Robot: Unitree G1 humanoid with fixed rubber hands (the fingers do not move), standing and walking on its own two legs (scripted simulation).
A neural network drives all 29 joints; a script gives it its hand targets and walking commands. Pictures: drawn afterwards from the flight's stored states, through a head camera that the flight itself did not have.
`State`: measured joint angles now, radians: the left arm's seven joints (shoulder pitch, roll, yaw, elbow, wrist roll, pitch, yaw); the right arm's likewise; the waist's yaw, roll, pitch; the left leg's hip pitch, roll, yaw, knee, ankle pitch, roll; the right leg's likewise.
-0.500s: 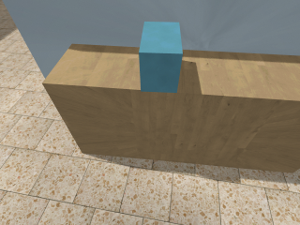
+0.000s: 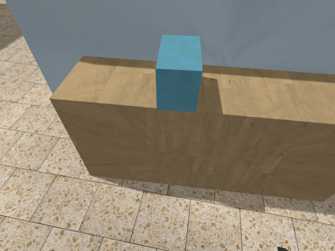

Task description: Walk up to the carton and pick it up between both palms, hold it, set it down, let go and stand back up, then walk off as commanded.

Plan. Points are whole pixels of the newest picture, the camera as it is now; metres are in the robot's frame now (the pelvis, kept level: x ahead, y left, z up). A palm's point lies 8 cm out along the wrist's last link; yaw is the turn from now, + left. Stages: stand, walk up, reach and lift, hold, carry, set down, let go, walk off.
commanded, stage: stand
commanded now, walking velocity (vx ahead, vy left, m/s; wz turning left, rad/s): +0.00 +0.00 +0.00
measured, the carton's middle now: (178, 72) +0.80 -0.04 -0.01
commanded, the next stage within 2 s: none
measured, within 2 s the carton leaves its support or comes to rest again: neither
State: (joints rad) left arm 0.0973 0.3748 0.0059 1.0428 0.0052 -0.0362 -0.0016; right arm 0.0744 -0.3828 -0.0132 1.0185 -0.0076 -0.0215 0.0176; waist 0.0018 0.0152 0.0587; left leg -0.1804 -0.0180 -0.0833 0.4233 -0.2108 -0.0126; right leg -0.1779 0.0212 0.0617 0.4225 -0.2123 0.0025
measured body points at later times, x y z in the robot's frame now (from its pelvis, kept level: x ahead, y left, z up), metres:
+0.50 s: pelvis +0.01 +0.00 +0.01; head +0.02 +0.00 +0.45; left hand +0.10 +0.31 -0.12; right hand +0.10 -0.32 -0.12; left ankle +0.01 +0.13 -0.74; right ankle +0.01 -0.12 -0.74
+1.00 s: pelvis +0.01 +0.00 +0.01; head +0.03 +0.00 +0.46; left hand +0.10 +0.31 -0.12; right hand +0.10 -0.31 -0.12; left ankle +0.01 +0.13 -0.74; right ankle +0.01 -0.12 -0.74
